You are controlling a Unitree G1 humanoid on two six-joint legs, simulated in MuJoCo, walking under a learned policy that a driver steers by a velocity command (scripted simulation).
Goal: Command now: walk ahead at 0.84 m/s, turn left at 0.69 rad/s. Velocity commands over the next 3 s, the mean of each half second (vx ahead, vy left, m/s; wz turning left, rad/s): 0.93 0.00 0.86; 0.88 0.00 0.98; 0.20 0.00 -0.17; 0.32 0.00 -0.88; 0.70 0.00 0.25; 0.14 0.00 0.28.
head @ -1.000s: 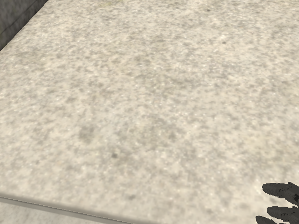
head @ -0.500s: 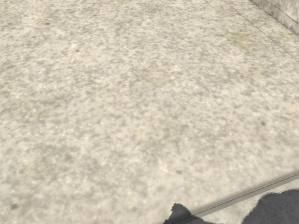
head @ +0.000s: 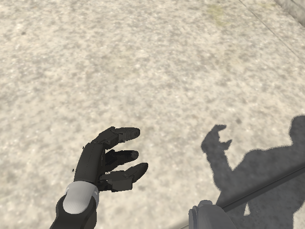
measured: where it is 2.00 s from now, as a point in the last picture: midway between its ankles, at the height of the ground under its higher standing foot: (61, 89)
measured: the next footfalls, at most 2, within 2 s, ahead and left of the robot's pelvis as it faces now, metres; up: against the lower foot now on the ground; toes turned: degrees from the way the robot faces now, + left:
left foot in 0.56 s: +0.53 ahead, +0.02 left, +0.19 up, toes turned +34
right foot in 0.92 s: +1.01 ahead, +0.08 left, +0.19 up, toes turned +49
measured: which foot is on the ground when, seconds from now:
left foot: down 0.00-0.02, up 0.04-0.54, down 0.56-0.92, up 0.94-1.00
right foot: down 0.00-0.52, up 0.54-0.90, down 0.92-1.00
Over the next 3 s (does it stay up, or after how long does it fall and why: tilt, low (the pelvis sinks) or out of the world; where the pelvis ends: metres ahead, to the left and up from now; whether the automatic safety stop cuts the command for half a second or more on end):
stays up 1.40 0.46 0.18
